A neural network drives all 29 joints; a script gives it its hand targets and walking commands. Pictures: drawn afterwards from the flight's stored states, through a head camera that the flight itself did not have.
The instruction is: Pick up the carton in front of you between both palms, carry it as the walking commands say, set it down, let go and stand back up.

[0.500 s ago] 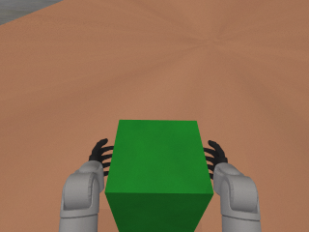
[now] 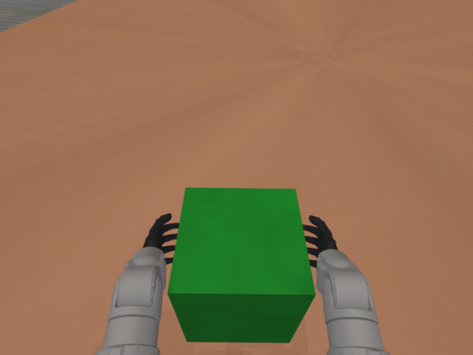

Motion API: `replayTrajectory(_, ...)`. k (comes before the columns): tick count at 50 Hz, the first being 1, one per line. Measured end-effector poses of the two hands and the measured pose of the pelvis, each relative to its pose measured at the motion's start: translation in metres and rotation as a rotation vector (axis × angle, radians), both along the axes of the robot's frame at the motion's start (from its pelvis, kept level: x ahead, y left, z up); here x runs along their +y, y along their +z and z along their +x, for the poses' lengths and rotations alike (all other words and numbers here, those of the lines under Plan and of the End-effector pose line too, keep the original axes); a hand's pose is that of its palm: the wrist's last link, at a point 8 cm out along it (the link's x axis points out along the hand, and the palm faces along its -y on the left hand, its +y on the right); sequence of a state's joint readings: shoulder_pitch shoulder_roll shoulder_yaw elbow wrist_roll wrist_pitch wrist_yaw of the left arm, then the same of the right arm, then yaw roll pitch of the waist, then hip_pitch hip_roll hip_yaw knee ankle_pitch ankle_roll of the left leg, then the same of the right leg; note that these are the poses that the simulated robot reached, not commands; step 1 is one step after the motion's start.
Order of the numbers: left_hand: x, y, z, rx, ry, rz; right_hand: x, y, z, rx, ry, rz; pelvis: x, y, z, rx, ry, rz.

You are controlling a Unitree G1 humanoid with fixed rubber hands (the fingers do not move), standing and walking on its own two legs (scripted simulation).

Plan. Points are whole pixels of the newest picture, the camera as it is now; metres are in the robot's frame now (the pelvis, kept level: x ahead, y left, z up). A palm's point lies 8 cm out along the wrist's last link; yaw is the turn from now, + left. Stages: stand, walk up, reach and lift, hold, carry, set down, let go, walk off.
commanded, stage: carry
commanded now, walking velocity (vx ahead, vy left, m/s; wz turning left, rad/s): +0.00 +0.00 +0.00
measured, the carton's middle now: (239, 268) +0.30 +0.00 -0.05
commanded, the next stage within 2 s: hold in 0.50 s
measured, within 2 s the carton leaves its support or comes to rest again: neither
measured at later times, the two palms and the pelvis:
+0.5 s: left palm (150, 253) +0.28 +0.16 +0.04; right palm (322, 254) +0.28 -0.14 +0.04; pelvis +0.00 +0.00 +0.00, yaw +0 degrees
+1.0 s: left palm (140, 275) +0.24 +0.16 +0.04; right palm (320, 258) +0.27 -0.14 +0.04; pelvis -0.02 -0.02 +0.01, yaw +8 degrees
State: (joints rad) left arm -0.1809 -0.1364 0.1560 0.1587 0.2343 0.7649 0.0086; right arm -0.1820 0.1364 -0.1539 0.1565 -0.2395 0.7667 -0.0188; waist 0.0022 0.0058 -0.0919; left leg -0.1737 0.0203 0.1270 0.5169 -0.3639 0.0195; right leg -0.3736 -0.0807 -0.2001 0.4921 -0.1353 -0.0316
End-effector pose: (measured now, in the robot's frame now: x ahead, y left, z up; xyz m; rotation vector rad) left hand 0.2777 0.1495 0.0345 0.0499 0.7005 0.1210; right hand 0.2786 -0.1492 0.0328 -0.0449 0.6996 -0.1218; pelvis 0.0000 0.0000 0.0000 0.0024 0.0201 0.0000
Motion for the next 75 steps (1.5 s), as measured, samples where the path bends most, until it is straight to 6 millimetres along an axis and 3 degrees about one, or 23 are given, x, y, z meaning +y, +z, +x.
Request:
replayTrajectory(8,0.000,0.002,0.008,-0.051,0.002,-0.002,0.000,0.001,0.008,-0.051,-0.004,0.004,0.000,-0.001,-0.002,0.008,0.003,-0.001)
replayTrajectory(26,0.007,0.003,0.001,-0.036,0.009,-0.005,0.007,0.003,0.003,-0.037,0.000,0.004,0.005,-0.001,0.000,-0.010,0.005,-0.006)
replayTrajectory(39,0.036,0.005,-0.041,-0.036,0.146,0.012,0.039,0.004,0.003,-0.038,0.149,0.005,-0.004,0.009,-0.013,-0.131,0.127,0.000)
replayTrajectory(56,0.000,0.012,-0.040,-0.045,0.129,0.026,0.002,0.006,-0.001,-0.046,0.127,0.026,-0.037,0.007,-0.022,-0.161,0.148,0.012)
replayTrajectory(75,-0.004,0.021,-0.035,-0.042,0.177,0.030,0.000,0.012,0.017,-0.043,0.168,0.046,-0.053,0.008,-0.016,-0.166,0.181,0.013)
